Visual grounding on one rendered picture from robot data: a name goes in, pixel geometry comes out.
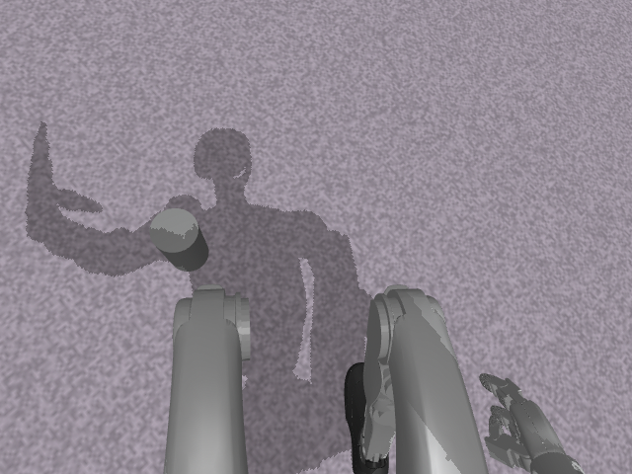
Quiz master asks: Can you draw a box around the right robot hand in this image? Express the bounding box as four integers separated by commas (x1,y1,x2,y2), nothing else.
479,373,566,473

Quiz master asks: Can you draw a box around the right robot foot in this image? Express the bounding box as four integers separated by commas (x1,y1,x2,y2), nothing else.
345,362,389,474

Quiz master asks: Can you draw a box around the right robot arm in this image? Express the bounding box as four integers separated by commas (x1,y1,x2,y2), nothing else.
530,452,585,474

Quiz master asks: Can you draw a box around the can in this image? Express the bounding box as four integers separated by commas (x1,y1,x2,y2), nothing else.
149,208,209,272

